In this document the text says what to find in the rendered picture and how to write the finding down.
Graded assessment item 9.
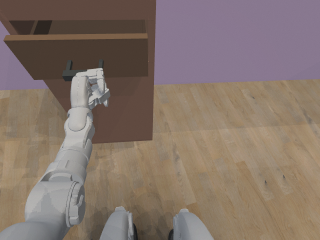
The robot left hand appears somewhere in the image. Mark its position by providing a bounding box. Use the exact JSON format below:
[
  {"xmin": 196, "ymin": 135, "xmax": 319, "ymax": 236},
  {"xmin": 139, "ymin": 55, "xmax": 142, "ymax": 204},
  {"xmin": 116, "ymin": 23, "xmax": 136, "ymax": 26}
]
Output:
[{"xmin": 70, "ymin": 68, "xmax": 111, "ymax": 111}]

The drawer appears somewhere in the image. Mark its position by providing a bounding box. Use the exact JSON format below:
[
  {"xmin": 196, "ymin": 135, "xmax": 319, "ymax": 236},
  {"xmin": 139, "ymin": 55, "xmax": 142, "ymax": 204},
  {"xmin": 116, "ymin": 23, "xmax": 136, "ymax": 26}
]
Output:
[{"xmin": 3, "ymin": 19, "xmax": 148, "ymax": 80}]

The robot left shin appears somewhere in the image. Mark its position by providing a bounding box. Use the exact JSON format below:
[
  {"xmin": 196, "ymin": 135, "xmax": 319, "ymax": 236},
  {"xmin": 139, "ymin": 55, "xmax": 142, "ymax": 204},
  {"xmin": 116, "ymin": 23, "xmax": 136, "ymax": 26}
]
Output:
[{"xmin": 114, "ymin": 206, "xmax": 134, "ymax": 240}]

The left robot forearm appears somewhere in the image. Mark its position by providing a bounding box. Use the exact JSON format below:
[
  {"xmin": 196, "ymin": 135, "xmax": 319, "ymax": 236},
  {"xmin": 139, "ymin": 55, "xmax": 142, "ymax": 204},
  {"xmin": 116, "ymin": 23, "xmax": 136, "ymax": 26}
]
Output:
[{"xmin": 24, "ymin": 107, "xmax": 95, "ymax": 221}]

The left robot upper arm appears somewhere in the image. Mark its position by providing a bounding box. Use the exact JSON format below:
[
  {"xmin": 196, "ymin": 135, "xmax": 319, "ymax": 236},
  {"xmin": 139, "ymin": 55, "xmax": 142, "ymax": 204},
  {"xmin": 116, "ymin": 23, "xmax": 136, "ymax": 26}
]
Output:
[{"xmin": 0, "ymin": 181, "xmax": 86, "ymax": 240}]

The cabinet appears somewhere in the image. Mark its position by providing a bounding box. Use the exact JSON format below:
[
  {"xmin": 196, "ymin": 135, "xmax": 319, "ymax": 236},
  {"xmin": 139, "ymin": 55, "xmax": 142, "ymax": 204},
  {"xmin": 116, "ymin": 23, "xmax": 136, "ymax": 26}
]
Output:
[{"xmin": 0, "ymin": 0, "xmax": 156, "ymax": 144}]

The handle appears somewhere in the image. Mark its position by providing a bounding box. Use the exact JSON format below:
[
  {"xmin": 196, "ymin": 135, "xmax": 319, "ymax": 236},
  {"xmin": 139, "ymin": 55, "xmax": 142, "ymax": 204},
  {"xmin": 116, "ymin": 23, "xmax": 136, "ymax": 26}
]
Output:
[{"xmin": 62, "ymin": 59, "xmax": 104, "ymax": 82}]

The left robot thigh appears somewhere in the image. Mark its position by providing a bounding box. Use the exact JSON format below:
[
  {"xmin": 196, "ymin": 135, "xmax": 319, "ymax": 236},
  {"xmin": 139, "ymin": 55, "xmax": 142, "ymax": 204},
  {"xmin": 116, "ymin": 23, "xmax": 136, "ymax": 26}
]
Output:
[{"xmin": 99, "ymin": 210, "xmax": 134, "ymax": 240}]

